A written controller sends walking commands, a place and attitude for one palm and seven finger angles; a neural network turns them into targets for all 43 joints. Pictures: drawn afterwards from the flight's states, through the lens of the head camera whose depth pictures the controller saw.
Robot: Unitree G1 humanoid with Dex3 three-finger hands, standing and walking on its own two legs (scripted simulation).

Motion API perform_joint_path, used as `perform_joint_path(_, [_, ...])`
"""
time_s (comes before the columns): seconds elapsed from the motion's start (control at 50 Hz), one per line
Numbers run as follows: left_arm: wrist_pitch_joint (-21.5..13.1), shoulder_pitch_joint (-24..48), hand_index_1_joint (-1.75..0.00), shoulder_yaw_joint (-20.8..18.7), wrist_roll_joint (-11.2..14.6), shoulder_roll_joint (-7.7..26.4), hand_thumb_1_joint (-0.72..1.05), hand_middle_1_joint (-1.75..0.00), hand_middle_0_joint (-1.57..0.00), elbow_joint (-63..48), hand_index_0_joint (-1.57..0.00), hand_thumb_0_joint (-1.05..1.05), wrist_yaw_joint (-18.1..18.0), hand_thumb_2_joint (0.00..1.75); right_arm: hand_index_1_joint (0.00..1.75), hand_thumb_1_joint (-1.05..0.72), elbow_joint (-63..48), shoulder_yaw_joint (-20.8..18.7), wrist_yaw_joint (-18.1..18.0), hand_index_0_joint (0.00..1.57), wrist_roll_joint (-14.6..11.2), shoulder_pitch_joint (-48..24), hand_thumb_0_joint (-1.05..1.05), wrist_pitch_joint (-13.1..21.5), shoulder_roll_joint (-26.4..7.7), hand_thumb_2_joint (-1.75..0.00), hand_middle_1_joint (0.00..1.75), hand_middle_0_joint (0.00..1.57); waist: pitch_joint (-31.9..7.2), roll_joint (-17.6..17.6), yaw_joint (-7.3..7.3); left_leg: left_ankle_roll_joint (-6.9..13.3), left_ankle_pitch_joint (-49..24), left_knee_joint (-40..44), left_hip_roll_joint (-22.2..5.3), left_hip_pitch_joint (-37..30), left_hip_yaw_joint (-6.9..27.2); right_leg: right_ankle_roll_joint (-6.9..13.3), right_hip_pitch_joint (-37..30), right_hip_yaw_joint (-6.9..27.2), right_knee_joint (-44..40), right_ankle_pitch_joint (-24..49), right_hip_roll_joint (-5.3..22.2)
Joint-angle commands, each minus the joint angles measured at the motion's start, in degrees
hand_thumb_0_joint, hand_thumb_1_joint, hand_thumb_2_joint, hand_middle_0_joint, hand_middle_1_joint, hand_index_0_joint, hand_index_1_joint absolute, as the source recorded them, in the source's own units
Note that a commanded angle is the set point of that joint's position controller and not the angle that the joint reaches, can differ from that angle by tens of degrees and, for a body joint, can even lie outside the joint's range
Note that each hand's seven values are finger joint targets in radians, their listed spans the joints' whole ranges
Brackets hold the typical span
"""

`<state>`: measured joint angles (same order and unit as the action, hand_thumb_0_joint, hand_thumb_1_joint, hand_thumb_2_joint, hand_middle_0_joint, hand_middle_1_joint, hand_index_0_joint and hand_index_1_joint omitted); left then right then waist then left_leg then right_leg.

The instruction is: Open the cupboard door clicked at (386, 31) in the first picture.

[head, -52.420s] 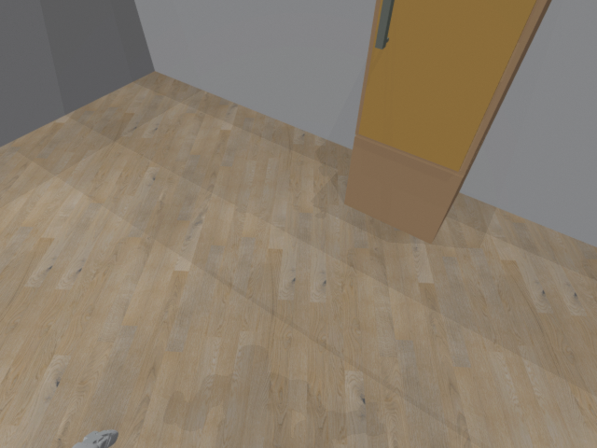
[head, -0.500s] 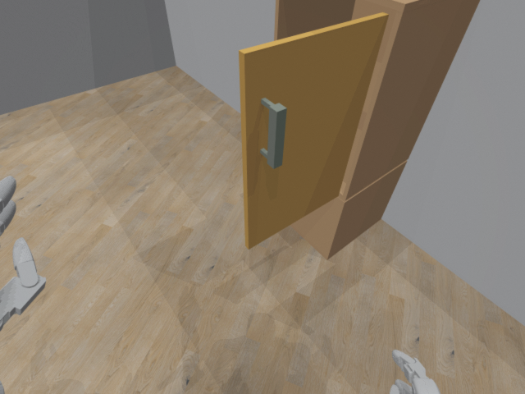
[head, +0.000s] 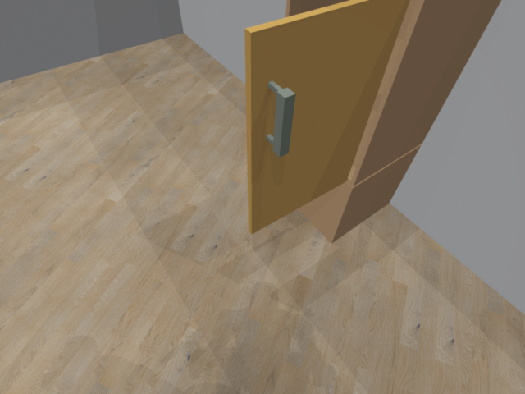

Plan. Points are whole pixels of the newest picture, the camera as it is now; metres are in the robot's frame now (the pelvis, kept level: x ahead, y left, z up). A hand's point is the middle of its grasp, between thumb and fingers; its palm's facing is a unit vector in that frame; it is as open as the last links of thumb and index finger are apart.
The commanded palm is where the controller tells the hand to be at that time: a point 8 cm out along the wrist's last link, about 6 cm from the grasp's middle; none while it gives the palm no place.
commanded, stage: let the arm hang, fingers relaxed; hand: left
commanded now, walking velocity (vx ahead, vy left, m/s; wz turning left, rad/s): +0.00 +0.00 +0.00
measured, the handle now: (277, 119) +0.59 +0.01 +0.08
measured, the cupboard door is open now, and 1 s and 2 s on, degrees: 88 88 88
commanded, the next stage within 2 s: look to check the result in 0.72 s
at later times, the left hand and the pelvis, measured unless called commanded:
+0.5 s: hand out of the picture +0.00 +0.16 -0.17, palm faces +0.02 -0.98 -0.19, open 7.4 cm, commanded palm none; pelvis +0.00 +0.00 +0.00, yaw -1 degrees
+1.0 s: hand out of the picture +0.01 +0.18 -0.17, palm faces +0.02 -0.98 -0.20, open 7.4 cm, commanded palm none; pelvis +0.01 +0.00 +0.00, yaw -1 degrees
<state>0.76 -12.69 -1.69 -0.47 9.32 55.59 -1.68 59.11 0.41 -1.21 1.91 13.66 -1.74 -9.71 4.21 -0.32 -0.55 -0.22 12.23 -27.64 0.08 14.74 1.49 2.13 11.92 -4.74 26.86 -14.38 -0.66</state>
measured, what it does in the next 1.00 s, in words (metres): stands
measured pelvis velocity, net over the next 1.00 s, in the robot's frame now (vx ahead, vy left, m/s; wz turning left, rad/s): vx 0.01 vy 0.00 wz -0.02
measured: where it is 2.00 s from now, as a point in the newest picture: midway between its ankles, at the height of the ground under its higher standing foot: outside the picture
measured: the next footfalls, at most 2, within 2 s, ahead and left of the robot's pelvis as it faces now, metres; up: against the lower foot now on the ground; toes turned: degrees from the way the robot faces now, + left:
none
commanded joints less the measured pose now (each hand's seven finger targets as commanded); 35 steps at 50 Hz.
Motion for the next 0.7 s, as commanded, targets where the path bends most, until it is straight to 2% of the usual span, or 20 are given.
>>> perform_joint_path(0.0, [-1.2, -1.9, -0.30, -0.6, 0.1, 6.9, 0.90, -0.30, -0.20, 1.6, -0.20, 0.00, 0.0, 0.90, 0.30, -0.90, -0.5, -1.4, -0.5, 0.20, -0.4, 1.9, 0.00, 1.1, -5.2, -0.90, 0.30, 0.20, -4.2, 3.5, 0.06, 1.7, -4.3, 5.8, -4.6, -1.4, 3.4, 1.2, -2.7, 6.8, -7.7, 3.2, 6.7])
perform_joint_path(0.08, [-1.2, -2.9, -0.30, -0.3, 0.2, 6.6, 0.90, -0.30, -0.20, 5.1, -0.20, 0.00, -0.1, 0.90, 0.30, -0.90, 2.2, -1.4, -0.7, 0.20, -0.7, 4.2, 0.00, 1.1, -4.3, -0.90, 0.30, 0.20, -2.5, 0.8, -0.07, 1.7, -4.8, 6.2, -4.6, -2.3, 2.5, 1.2, -1.8, 6.6, -8.8, 2.0, 6.9])
perform_joint_path(0.12, [-1.3, -3.8, -0.30, -0.2, 0.3, 6.2, 0.90, -0.30, -0.20, 6.4, -0.20, 0.00, -0.2, 0.90, 0.30, -0.90, 3.1, -1.2, -0.8, 0.20, -0.7, 5.3, 0.00, 1.2, -4.1, -0.90, 0.30, 0.20, -3.5, -0.8, 0.00, 1.7, -6.3, 6.2, -4.7, -3.4, 2.2, 1.1, -2.4, 6.6, -8.5, 3.7, 6.8])
perform_joint_path(0.22, [-1.2, -4.9, -0.30, 0.1, 0.3, 5.6, 0.90, -0.30, -0.20, 8.2, -0.20, 0.00, -0.4, 0.90, 0.30, -0.90, 4.8, -1.0, -0.9, 0.20, -0.7, 6.4, 0.00, 1.0, -3.2, -0.90, 0.30, 0.20, -0.4, -0.7, -0.03, 1.7, -4.6, 6.8, -4.6, -2.7, 2.0, 1.1, -0.6, 6.8, -9.1, 0.9, 6.7])
perform_joint_path(0.38, [-1.2, -5.9, -0.30, -0.1, 0.2, 4.5, 0.90, -0.30, -0.20, 9.1, -0.20, 0.00, -0.6, 0.90, 0.30, -0.90, 5.8, -1.0, -0.9, 0.20, -0.6, 6.9, 0.00, 1.1, -1.9, -0.90, 0.30, 0.20, 1.3, 0.1, 0.02, 1.7, -2.9, 7.2, -4.3, -2.2, 1.7, 1.0, 0.9, 7.2, -9.3, -1.5, 6.6])
perform_joint_path(0.6, [-1.5, -6.0, -0.30, -0.3, 0.2, 3.8, 0.90, -0.30, -0.20, 8.9, -0.20, 0.00, -0.6, 0.90, 0.30, -0.90, 5.5, -1.1, -1.1, 0.20, -0.5, 6.6, 0.00, 1.4, -1.8, -0.90, 0.30, 0.20, 1.6, 1.1, -0.06, 1.5, -4.0, 7.4, -4.6, -1.9, 2.0, 0.7, 0.4, 7.1, -9.1, 0.9, 6.5])
perform_joint_path(0.64, [-1.5, -6.0, -0.30, -0.3, 0.2, 4.0, 0.90, -0.30, -0.20, 8.9, -0.20, 0.00, -0.5, 0.90, 0.30, -0.90, 5.4, -1.2, -1.1, 0.20, -0.6, 6.6, 0.00, 1.5, -2.0, -0.90, 0.30, 0.20, 0.7, 1.7, -0.05, 1.6, -4.3, 7.5, -4.6, -2.5, 2.1, 0.7, -0.2, 7.1, -9.0, 1.6, 6.5])
perform_joint_path(0.68, [-1.6, -5.9, -0.30, -0.3, 0.2, 3.9, 0.90, -0.30, -0.20, 8.8, -0.20, 0.00, -0.6, 0.90, 0.30, -0.90, 5.3, -1.2, -1.1, 0.20, -0.6, 6.5, 0.00, 1.5, -2.1, -0.90, 0.30, 0.20, 0.5, 0.7, -0.03, 1.7, -4.7, 7.5, -4.8, -2.4, 2.3, 0.7, -0.6, 7.0, -8.8, 2.0, 6.5])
